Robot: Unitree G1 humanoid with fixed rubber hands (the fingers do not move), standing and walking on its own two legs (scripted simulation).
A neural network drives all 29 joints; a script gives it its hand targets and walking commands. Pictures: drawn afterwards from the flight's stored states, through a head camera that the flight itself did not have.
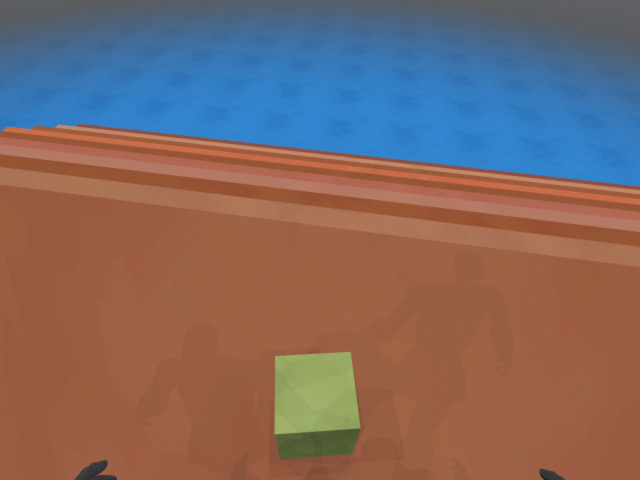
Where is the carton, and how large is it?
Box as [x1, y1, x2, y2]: [275, 352, 360, 458]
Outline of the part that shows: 350,352 275,356 275,438 280,458 345,454 352,452 360,427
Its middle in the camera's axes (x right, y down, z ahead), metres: -0.02 +0.48 +1.09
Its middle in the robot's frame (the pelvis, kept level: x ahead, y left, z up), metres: +0.43 +0.01 -0.66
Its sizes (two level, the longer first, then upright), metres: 0.210 0.200 0.250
